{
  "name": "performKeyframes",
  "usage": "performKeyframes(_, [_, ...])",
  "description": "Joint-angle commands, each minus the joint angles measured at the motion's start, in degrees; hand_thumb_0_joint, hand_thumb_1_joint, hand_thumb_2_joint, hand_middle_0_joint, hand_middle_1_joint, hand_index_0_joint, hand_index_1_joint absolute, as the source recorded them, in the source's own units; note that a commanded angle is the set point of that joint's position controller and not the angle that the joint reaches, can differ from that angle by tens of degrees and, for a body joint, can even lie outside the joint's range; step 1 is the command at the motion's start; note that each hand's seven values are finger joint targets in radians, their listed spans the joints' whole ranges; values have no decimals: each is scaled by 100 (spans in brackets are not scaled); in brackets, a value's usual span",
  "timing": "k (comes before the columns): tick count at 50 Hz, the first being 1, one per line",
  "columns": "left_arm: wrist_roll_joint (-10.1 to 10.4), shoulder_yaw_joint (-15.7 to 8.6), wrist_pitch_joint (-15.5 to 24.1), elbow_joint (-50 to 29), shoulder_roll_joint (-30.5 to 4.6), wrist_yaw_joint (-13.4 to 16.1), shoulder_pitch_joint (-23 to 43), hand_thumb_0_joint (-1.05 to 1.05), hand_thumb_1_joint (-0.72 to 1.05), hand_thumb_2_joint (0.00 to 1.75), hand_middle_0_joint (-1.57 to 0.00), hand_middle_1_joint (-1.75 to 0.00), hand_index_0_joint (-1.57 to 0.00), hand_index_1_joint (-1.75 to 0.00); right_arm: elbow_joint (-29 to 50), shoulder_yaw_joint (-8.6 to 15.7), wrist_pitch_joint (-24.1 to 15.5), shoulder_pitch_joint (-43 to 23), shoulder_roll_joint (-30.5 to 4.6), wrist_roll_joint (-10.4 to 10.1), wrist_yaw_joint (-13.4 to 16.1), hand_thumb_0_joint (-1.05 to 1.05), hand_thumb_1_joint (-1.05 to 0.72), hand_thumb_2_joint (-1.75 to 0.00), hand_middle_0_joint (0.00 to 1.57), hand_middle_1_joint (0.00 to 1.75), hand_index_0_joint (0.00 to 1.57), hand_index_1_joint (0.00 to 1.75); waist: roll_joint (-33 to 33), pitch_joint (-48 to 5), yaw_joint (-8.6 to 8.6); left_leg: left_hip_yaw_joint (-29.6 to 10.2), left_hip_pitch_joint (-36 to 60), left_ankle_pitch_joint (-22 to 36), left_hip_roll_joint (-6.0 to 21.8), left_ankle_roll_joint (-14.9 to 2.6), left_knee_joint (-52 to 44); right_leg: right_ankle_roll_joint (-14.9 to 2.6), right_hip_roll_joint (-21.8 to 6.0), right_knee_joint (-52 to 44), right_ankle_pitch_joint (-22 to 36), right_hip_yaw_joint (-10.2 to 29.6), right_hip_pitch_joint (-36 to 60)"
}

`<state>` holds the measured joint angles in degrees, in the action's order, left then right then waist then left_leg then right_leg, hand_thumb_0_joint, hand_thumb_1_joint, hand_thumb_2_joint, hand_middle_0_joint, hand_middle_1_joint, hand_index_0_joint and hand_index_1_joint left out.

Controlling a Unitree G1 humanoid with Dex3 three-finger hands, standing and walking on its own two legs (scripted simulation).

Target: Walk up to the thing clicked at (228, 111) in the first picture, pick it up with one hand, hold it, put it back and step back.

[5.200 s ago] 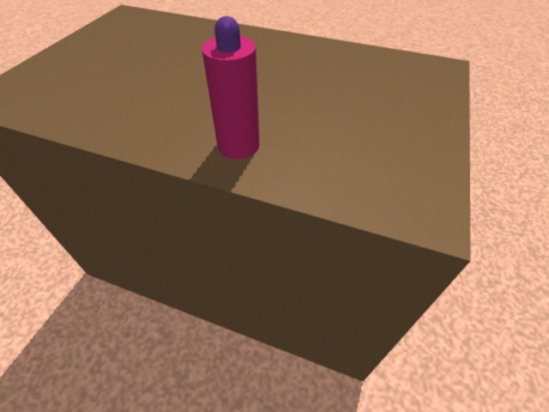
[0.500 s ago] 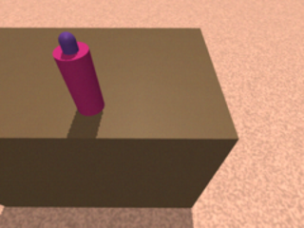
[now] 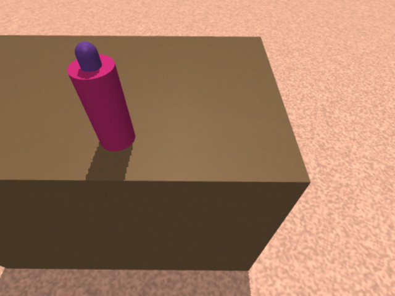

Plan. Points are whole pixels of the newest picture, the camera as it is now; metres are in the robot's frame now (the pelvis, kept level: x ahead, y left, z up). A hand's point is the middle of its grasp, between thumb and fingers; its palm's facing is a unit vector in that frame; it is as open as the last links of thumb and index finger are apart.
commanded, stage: stand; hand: left
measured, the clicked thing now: (103, 99) +0.47 +0.21 +0.14
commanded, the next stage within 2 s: rise first in 0.50 s
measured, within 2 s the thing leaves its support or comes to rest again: neither
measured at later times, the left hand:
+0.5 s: hand out of the picture +0.08 +0.26 -0.15, palm faces -0.03 -0.94 -0.35, open 7.4 cm
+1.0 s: hand (76, 279) +0.17 +0.26 -0.09, palm faces +0.25 -0.90 -0.35, open 14.5 cm
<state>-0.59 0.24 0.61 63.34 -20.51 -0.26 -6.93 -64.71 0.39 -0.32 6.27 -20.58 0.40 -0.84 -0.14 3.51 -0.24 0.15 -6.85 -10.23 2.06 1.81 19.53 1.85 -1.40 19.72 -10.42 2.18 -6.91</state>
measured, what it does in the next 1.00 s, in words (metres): stands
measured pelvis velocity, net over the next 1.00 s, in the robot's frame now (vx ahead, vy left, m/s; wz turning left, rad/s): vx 0.00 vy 0.00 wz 0.01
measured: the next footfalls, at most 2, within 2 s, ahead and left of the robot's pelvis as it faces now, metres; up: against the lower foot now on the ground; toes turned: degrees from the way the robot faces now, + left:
none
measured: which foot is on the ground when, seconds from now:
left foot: down 0.00-1.00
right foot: down 0.00-1.00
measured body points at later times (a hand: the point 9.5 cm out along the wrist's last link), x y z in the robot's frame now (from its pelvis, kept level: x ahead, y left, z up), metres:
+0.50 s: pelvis +0.00 +0.00 +0.00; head +0.01 +0.00 +0.45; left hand +0.08 +0.31 -0.13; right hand +0.07 -0.30 -0.13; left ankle +0.01 +0.14 -0.75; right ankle +0.01 -0.14 -0.75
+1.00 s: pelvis +0.00 +0.00 -0.01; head +0.01 +0.00 +0.44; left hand +0.15 +0.31 -0.07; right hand +0.16 -0.27 -0.10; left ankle +0.01 +0.14 -0.75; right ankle +0.01 -0.14 -0.75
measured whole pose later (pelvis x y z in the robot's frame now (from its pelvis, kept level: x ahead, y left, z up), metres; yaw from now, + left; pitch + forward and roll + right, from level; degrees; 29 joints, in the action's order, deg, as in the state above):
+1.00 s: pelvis +0.00 +0.00 -0.01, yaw +1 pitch +0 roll +0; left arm 2.3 -8.6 4.3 34.9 -16.8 4.3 -11.8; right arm -43.2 5.3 -4.5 10.2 -15.0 -2.2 3.5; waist -0.9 0.1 1.2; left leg -0.7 -13.0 -12.5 1.8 1.6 25.0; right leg 1.9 -1.6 24.5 -12.7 1.5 -12.5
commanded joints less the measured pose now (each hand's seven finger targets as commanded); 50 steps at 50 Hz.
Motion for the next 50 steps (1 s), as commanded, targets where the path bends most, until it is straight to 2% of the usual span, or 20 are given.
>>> performKeyframes(1, [-1, -243, 109, -298, -1268, 78, 195, 0, 90, 90, -20, -30, -20, -30, 328, 246, -97, -178, -1193, 1, 88, 0, -90, -90, 20, 30, 20, 30, 76, -432, -19, -401, 179, 524, 526, -252, -303, -268, -558, -351, 658, 365, -83])
performKeyframes(8, [0, -247, 105, -306, -1233, 73, 166, 0, 90, 90, -20, -30, -20, -30, 333, 248, -109, -222, -1202, -2, 84, 0, -90, -90, 20, 30, 20, 30, 33, -429, 14, -425, 180, 523, 549, -259, -335, -276, -543, -348, 563, 350, -75])
performKeyframes(13, [5, -251, 119, -318, -1243, 72, 129, 0, 90, 90, -20, -30, -20, -30, 366, 265, -120, -230, -1234, -2, 91, 0, -90, -90, 20, 30, 20, 30, -19, -653, 4, -381, 363, 900, 568, -275, -221, -280, -577, -261, 1045, 337, 35])
performKeyframes(29, [-8, -253, 97, -328, -1232, 75, 181, 0, 90, 90, -20, -30, -20, -30, 367, 253, -113, -193, -1218, 12, 90, 0, -90, -90, 20, 30, 20, 30, -48, -370, 3, -417, 52, 449, 546, -267, -391, -258, -548, -337, 567, 344, -13])
performKeyframes(30, [-4, -247, 99, -325, -1230, 68, 139, 0, 82, 82, -12, -22, -12, -22, 367, 250, -114, -211, -1202, 8, 86, 0, -82, -82, 12, 22, 12, 22, -23, -402, 26, -414, 129, 430, 545, -268, -372, -264, -550, -343, 509, 334, -41])
performKeyframes(31, [437, -13, 558, -2335, 18, 107, 2149, 0, 74, 74, -5, -14, -4, -14, 2378, -23, -808, -2221, -83, -564, 170, 0, -74, -74, 5, 14, 5, 14, -108, -550, -183, 240, -688, 13, -208, -167, 255, -186, 136, 144, 19, -345, -749])
performKeyframes(32, [632, -119, 774, -2607, -466, 270, 2158, 0, 66, 66, -7, -7, -5, -10, 2771, 28, -931, -2015, -390, -617, 264, 0, -66, -66, 5, 6, 5, 6, 256, -759, 41, 136, -366, -324, -137, -163, -6, -200, 136, 2, -359, -394, -315])
performKeyframes(33, [626, -313, 749, -2022, -840, 361, 1418, 0, 58, 58, -7, -7, -5, -9, 2234, 255, -877, -1405, -882, -631, 372, 0, -58, -58, 5, 5, 5, 5, -21, -435, -27, 189, -477, -577, -144, -163, -75, -228, 178, 4, -557, -375, -451])
performKeyframes(34, [619, -557, 695, -1635, -1103, 424, 1079, 0, 50, 50, -7, -8, -6, -9, 1669, 424, -780, -1067, -981, -613, 446, 0, -50, -50, 5, 5, 5, 5, -165, -262, 5, 267, -776, -602, -212, -136, 82, -242, 196, 51, -620, -387, -713])
performKeyframes(35, [572, -936, 662, -1674, -1439, 499, 958, 0, 42, 42, -6, -7, -5, -8, 1607, 807, -781, -984, -1326, -553, 518, 0, -42, -42, 5, 5, 5, 5, -64, -618, 65, 264, -734, -419, -173, -133, 217, -245, 203, 195, -441, -387, -661])
performKeyframes(37, [431, -975, 718, -1609, -1097, 530, 760, 0, 26, 26, -6, -7, -6, -7, 1557, 704, -814, -798, -786, -383, 518, 0, -26, -26, 5, 5, 5, 5, -210, -1125, 103, 243, -681, -126, -175, -149, 355, -240, 149, 340, -55, -337, -566])
performKeyframes(38, [349, -1106, 733, -1900, -1047, 516, 650, 0, 23, 21, -5, -6, -6, -5, 1648, 891, -809, -562, -820, -286, 511, 0, -18, -19, 5, 5, 5, 5, -128, -1370, 51, 222, -519, 161, -192, -175, 367, -224, 162, 331, 199, -353, -455])
performKeyframes(39, [284, -1260, 703, -2126, -1023, 510, 118, 0, 16, 18, -5, -6, -7, -4, 1668, 1082, -771, 224, -800, -240, 499, 0, -12, -18, 5, 5, 5, 5, -182, -1507, 53, 231, -362, 387, -205, -170, 351, -225, 197, 322, 391, -383, -339])
performKeyframes(40, [274, -1175, 651, -1951, -816, 502, -336, 0, 11, 14, -4, -6, -7, -3, 1596, 1045, -726, 346, -723, -246, 483, 0, -6, -15, 5, 5, 5, 5, -251, -1413, 80, 263, -332, 654, -214, -143, 340, -223, 215, 311, 630, -410, -343])
performKeyframes(42, [245, -1391, 660, -2573, -983, 521, -326, 0, 0, 10, -4, -5, -7, -2, 2072, 1037, -703, 243, -651, -240, 466, 0, 6, -12, 5, 5, 5, 5, -319, -1631, 198, 263, -179, 1039, -210, -103, 302, -220, 226, 309, 915, -444, -115])
performKeyframes(43, [254, -1373, 652, -2708, -875, 500, -462, 0, -5, 9, -4, -5, -6, -3, 2271, 1042, -668, 351, -588, -244, 473, 0, 10, -11, 5, 5, 5, 5, -184, -1622, 144, 288, -135, 1141, -214, -113, 319, -197, 220, 286, 1019, -446, -129])
performKeyframes(44, [264, -1358, 596, -2828, -772, 490, -517, 0, -11, 8, -4, -5, -6, -3, 2400, 936, -614, 348, -431, -239, 458, 0, 16, -9, 5, 5, 5, 5, -101, -1544, 163, 277, -203, 1159, -210, -120, 304, -191, 218, 254, 1032, -460, -136])
performKeyframes(45, [292, -1153, 622, -3450, -611, 476, -97, 0, -16, 7, -4, -4, -5, -3, 2759, 842, -637, 157, -328, -245, 458, 0, 20, -9, 5, 5, 5, 5, -135, -1369, 120, 302, -222, 1042, -217, -125, 262, -185, 192, 200, 944, -440, -204])
performKeyframes(47, [291, -1179, 634, -3830, -623, 504, 184, 0, -31, 6, -4, -5, -4, -5, 3003, 602, -653, -260, -40, -261, 458, 0, 31, -6, 5, 5, 5, 5, -178, -1135, 177, 285, -322, 778, -219, -145, 191, -190, 137, 128, 675, -426, -309])
performKeyframes(50, [281, -1271, 733, -4642, -767, 568, 218, 0, -45, 4, -4, -4, -3, -5, 3644, 627, -748, -276, -194, -233, 531, 0, 46, -2, 5, 5, 5, 5, -82, -1039, 146, 286, -263, 333, -217, -184, 88, -188, 137, 37, 267, -397, -245])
